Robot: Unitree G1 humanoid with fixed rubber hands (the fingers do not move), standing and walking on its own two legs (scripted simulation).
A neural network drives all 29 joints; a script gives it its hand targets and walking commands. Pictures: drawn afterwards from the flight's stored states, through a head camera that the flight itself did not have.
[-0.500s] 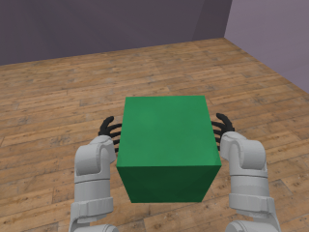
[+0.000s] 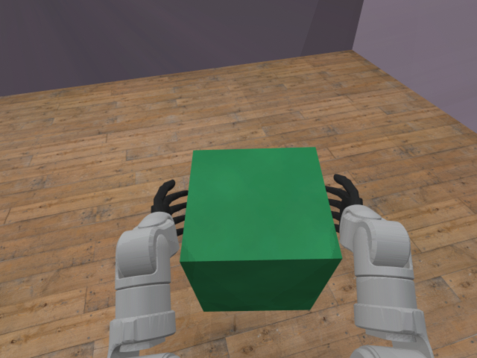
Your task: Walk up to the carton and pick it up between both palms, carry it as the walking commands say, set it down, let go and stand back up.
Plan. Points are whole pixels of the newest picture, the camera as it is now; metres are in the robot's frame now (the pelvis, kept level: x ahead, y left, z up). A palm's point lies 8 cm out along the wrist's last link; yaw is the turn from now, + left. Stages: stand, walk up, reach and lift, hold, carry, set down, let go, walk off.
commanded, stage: carry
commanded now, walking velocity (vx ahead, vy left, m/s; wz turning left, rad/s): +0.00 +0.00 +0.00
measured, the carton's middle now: (255, 235) +0.34 -0.01 +0.03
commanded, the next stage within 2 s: none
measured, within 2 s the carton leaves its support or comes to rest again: neither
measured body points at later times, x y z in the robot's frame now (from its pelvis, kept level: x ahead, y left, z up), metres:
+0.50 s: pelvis +0.01 +0.00 +0.00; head -0.01 +0.00 +0.45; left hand +0.33 +0.15 +0.09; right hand +0.33 -0.16 +0.09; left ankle -0.01 +0.10 -0.73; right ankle +0.07 -0.10 -0.73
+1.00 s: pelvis +0.01 +0.03 -0.01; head +0.00 +0.04 +0.44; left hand +0.29 +0.16 +0.07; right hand +0.26 -0.15 +0.08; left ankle -0.01 +0.10 -0.73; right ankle +0.07 -0.10 -0.73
